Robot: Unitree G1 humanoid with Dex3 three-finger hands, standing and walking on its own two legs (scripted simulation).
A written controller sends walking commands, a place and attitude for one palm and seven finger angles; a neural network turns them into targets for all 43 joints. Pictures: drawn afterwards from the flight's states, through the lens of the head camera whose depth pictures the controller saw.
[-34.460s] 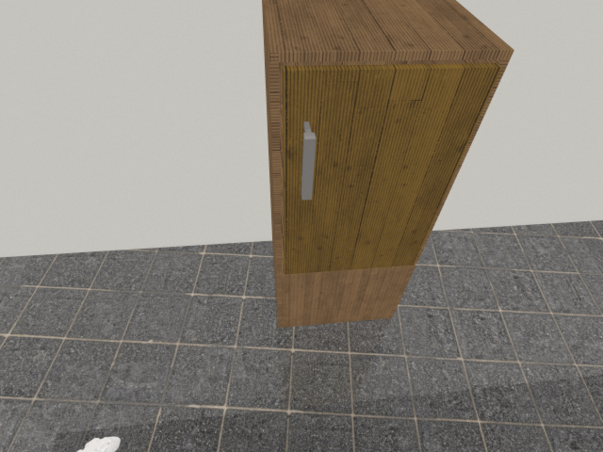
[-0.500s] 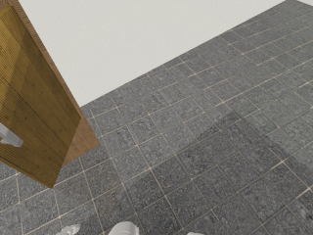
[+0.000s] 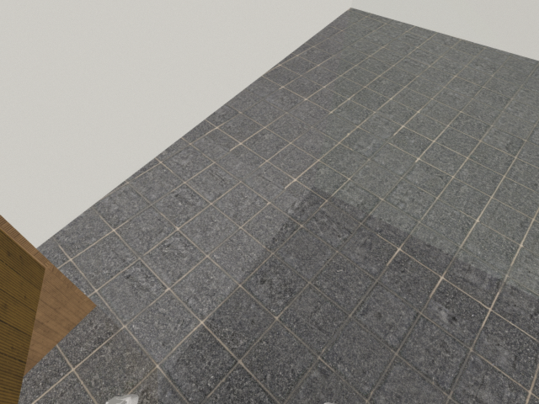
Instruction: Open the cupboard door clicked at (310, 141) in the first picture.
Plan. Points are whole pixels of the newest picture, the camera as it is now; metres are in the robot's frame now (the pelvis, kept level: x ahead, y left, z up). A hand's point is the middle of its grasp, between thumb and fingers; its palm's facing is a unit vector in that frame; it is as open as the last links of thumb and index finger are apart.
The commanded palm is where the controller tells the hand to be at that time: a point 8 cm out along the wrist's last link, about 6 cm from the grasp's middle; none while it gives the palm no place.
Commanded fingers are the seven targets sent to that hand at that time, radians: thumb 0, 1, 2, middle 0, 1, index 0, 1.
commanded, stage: walk to a spot facing it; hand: left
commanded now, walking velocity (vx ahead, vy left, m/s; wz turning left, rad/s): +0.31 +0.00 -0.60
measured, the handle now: out of the picture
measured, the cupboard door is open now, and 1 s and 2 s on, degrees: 47 47 47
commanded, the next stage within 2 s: turn to face it in 1.38 s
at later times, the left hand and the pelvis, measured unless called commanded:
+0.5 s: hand (178, 370) +0.20 +0.18 -0.20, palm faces -0.18 -0.97 -0.15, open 7.4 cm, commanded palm none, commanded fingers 0.00 0.90 0.90 -0.20 -0.30 -0.20 -0.30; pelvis +0.17 -0.01 -0.02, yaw -15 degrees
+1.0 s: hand (290, 211) +0.55 -0.03 -0.16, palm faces -0.46 -0.86 -0.21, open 7.4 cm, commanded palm none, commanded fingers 0.00 0.90 0.90 -0.20 -0.30 -0.20 -0.30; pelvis +0.35 -0.13 -0.01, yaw -27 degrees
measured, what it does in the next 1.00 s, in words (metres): walks ahead, turning right: right foot, then left foot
